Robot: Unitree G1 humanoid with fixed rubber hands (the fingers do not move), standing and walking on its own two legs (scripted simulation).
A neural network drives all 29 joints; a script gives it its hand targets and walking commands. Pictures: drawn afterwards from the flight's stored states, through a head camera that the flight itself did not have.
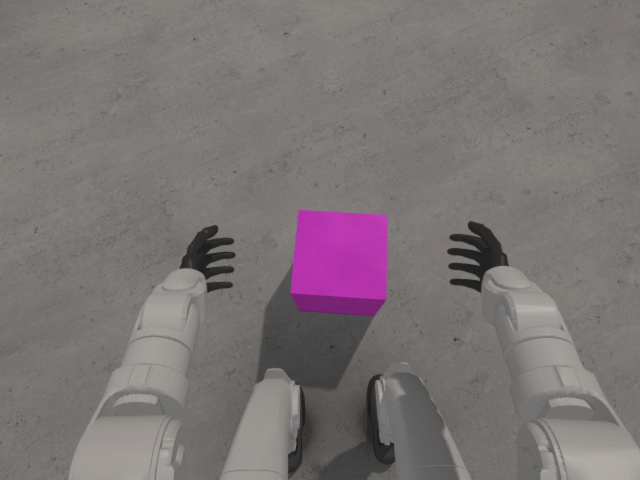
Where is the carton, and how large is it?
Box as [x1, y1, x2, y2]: [290, 210, 387, 315]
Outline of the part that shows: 299,210 290,291 298,309 305,311 374,315 385,300 387,215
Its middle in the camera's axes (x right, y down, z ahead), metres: +0.05 +0.07 +1.00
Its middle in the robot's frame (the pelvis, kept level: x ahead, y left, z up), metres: +0.50 -0.02 -0.56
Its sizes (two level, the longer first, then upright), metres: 0.210 0.200 0.250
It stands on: the floor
